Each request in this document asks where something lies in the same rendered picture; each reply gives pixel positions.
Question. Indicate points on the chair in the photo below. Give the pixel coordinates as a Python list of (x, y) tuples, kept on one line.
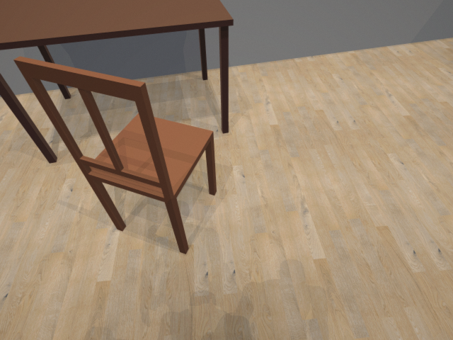
[(150, 156)]

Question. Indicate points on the table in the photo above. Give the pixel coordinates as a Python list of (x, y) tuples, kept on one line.
[(30, 23)]

